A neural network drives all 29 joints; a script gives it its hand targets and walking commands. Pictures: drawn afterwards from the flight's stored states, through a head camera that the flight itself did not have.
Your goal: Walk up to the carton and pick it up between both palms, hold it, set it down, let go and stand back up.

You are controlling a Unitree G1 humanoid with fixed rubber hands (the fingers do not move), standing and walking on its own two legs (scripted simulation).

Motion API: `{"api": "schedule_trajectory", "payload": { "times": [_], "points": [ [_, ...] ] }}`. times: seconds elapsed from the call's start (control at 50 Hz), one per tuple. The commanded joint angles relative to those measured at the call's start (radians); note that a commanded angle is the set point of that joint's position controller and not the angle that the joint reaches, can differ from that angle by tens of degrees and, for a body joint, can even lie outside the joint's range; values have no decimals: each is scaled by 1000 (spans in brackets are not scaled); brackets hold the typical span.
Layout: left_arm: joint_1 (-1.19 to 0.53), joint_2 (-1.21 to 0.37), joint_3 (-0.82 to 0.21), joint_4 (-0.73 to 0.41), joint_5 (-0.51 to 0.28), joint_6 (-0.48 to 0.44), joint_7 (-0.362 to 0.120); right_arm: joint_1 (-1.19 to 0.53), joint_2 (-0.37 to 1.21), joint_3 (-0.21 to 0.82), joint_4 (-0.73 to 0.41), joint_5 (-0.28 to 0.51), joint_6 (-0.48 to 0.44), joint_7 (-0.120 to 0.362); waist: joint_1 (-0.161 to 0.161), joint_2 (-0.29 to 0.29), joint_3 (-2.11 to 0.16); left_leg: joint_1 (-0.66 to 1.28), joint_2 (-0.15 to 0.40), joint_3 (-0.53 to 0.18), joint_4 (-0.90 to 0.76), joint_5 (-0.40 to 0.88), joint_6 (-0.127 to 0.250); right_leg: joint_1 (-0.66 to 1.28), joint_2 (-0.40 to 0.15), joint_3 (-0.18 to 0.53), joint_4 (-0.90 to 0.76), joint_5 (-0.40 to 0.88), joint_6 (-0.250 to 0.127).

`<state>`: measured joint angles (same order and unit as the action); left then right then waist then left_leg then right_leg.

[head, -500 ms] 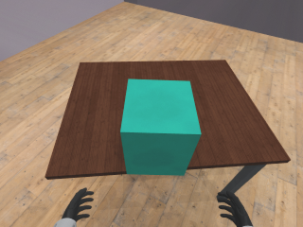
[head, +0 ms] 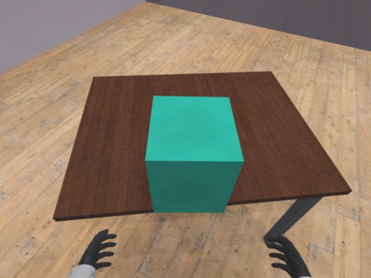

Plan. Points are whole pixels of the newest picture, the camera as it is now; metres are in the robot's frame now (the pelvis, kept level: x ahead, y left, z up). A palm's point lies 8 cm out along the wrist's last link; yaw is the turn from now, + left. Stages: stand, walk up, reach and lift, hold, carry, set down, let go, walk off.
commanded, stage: let go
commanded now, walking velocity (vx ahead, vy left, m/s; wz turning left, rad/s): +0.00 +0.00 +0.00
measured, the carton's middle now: (190, 156) +0.42 +0.01 -0.02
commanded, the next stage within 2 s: stand in 0.08 s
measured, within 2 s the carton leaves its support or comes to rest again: neither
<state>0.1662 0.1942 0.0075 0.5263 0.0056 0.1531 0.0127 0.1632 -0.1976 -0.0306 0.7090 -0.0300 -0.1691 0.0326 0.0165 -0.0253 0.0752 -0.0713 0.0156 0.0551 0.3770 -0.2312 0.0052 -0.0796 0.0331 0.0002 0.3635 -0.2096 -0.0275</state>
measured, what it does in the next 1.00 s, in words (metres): stands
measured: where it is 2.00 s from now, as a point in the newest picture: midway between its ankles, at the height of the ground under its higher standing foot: outside the picture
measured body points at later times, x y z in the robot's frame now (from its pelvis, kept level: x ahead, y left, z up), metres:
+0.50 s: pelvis -0.01 +0.01 -0.01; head +0.00 +0.02 +0.44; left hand +0.16 +0.23 -0.12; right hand +0.05 -0.26 -0.13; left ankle -0.01 +0.11 -0.75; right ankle +0.00 -0.10 -0.75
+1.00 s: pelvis -0.01 +0.02 -0.01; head -0.01 +0.01 +0.44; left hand +0.14 +0.23 -0.13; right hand +0.02 -0.25 -0.14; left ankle -0.01 +0.11 -0.75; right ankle +0.00 -0.10 -0.75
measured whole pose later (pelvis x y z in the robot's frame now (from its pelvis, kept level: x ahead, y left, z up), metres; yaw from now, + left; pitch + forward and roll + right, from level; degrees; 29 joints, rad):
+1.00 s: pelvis -0.01 +0.02 -0.01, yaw -9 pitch +1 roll +1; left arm 0.27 0.18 0.04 0.69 0.03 -0.01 0.00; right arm 0.31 -0.21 -0.07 0.77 -0.03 0.03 0.00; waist -0.02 -0.01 -0.02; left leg -0.24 0.04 0.20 0.54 -0.31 0.03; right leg -0.33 0.06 0.14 0.57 -0.25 0.00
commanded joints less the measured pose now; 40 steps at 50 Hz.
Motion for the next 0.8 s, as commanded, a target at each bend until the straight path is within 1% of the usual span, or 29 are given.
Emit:
{"api": "schedule_trajectory", "payload": {
  "times": [0.0, 0.06, 0.08, 0.1, 0.12, 0.14, 0.16, 0.18, 0.2, 0.24, 0.28, 0.32, 0.38, 0.44, 0.48, 0.54, 0.6, 0.64, 0.7, 0.78],
  "points": [
    [-61, 79, 23, -96, 0, -19, 4, -54, -102, -30, -85, 1, -27, -3, -1, 23, -80, 74, -8, 16, -24, 212, -24, -68, -14, -14, -66, 121, 9],
    [-61, 76, 23, -94, 0, -18, 4, -53, -102, -29, -86, 0, -27, -3, -2, 22, -79, 76, -7, 15, -24, 212, -25, -70, -13, -15, -65, 118, 9],
    [52, 138, 65, -22, 46, -110, -6, 8, -164, -55, -46, -24, 104, -24, 1, 99, -37, -5, 104, -39, 45, 235, -1, -209, -78, 85, 27, 209, 18],
    [67, 158, 66, -6, 32, -140, -11, 33, -156, -66, -64, -25, 157, -33, -8, 74, -15, -37, 100, -24, 44, 63, 3, -230, -76, 85, 21, 158, 26],
    [23, 148, 68, -9, 37, -159, -15, 53, -157, -67, -74, -13, 180, -36, -23, 45, -38, -56, 99, -25, 57, 89, 1, -197, -75, 89, 54, 233, 23],
    [-8, 132, 69, -16, 36, -171, -20, 86, -154, -68, -69, -2, 189, -36, -36, 30, -99, -76, 95, -14, 75, 111, 2, -155, -75, 90, 89, 281, 17],
    [-12, 113, 67, -19, 33, -177, -21, 93, -150, -65, -65, 1, 194, -35, -37, 13, -137, -75, 86, -5, 91, 81, 6, -155, -71, 96, 103, 289, 17],
    [1, 98, 67, -17, 30, -179, -21, 77, -146, -66, -65, 1, 195, -33, -29, -4, -158, -65, 81, -5, 102, 42, 10, -169, -72, 107, 103, 282, 15],
    [9, 97, 68, -12, 29, -180, -21, 60, -140, -67, -69, -1, 193, -30, -23, -19, -173, -60, 81, -8, 111, 31, 12, -181, -73, 111, 110, 288, 12],
    [15, 100, 67, -6, 27, -177, -19, 51, -128, -69, -76, -3, 194, -25, -20, -20, -179, -83, 82, -10, 118, 22, 16, -187, -73, 124, 120, 284, 4],
    [23, 106, 68, -2, 27, -175, -17, 54, -125, -71, -75, -3, 196, -22, -18, -13, -164, -104, 81, -7, 117, 5, 17, -207, -76, 142, 120, 263, -7],
    [30, 104, 66, 2, 25, -173, -16, 66, -129, -72, -71, -4, 198, -22, -18, 3, -148, -117, 94, -19, 93, -10, 23, -227, -66, 141, 131, 225, -3],
    [52, 91, 59, 13, 24, -173, -15, 86, -141, -74, -63, -4, 197, -25, -12, 52, -127, -146, 122, -46, 43, -35, 45, -237, -41, 126, 157, 158, 4],
    [68, 92, 57, 27, 26, -173, -15, 99, -143, -73, -58, -6, 197, -29, -10, 62, -108, -170, 141, -52, 17, -71, 58, -242, -30, 122, 164, 116, 8],
    [70, 91, 57, 33, 28, -175, -15, 114, -143, -73, -52, -5, 198, -31, -13, 44, -98, -179, 136, -41, 15, -105, 55, -250, -32, 130, 155, 111, 7],
    [66, 90, 55, 38, 29, -178, -14, 132, -139, -72, -45, -4, 199, -32, -21, 8, -85, -173, 113, -12, 32, -148, 42, -277, -44, 163, 123, 108, -2],
    [61, 99, 57, 40, 29, -182, -12, 153, -131, -70, -35, -3, 196, -30, -29, -36, -95, -140, 88, 14, 64, -140, 31, -306, -64, 208, 80, 80, -13],
    [63, 95, 56, 44, 28, -183, -11, 163, -126, -69, -28, -4, 193, -29, -31, -48, -107, -117, 83, 17, 74, -124, 30, -317, -68, 224, 65, 58, -17],
    [67, 85, 53, 49, 28, -183, -11, 164, -122, -68, -22, -3, 188, -29, -31, -21, -109, -109, 98, 3, 54, -118, 36, -325, -55, 214, 76, 46, -13],
    [82, 71, 51, 63, 27, -183, -11, 161, -126, -67, -14, -2, 182, -34, -24, 45, -111, -122, 141, -24, 1, -100, 59, -300, -21, 159, 140, 87, 2]
  ]
}}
